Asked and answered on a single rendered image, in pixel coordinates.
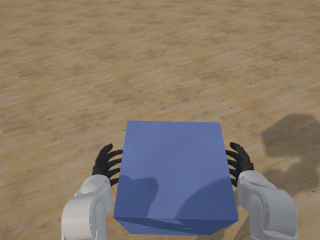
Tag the left robot forearm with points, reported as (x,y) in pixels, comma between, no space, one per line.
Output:
(84,215)

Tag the carton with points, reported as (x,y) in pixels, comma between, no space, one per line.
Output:
(174,179)

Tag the robot left hand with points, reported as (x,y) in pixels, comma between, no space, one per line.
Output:
(102,165)

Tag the right robot forearm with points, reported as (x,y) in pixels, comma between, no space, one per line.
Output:
(272,212)

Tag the robot right hand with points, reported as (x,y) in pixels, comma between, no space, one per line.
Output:
(241,164)

